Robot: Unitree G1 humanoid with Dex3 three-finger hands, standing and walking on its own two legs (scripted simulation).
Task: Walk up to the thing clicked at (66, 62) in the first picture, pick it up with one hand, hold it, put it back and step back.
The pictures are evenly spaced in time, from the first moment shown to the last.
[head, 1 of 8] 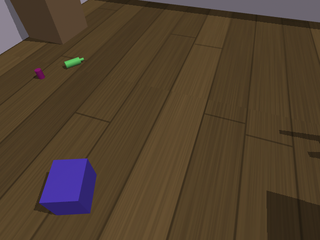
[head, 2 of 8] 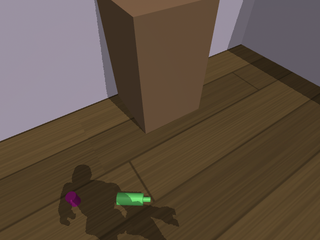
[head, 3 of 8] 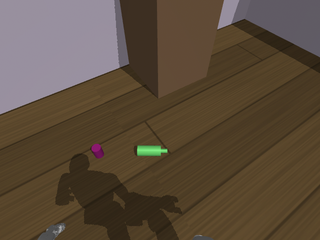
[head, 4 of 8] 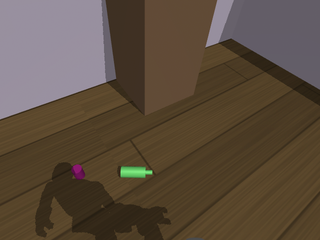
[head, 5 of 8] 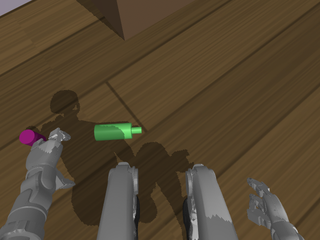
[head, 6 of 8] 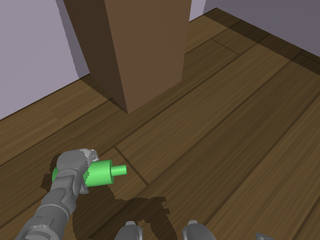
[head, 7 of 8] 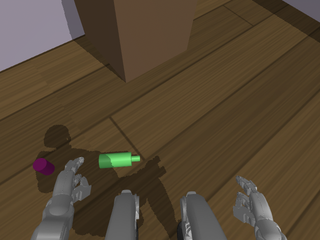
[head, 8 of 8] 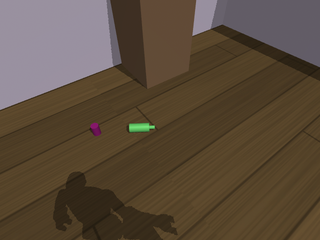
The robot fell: no
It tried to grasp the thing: yes
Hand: left
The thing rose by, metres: 0.68
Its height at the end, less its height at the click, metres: +0.00
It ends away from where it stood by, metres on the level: 0.00
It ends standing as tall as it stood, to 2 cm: yes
